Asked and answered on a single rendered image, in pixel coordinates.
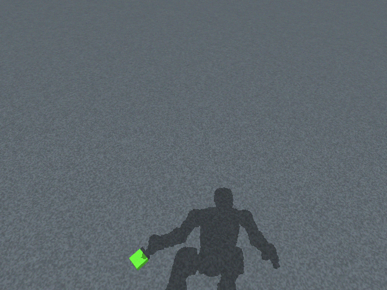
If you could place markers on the small box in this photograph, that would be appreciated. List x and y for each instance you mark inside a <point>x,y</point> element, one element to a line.
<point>138,259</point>

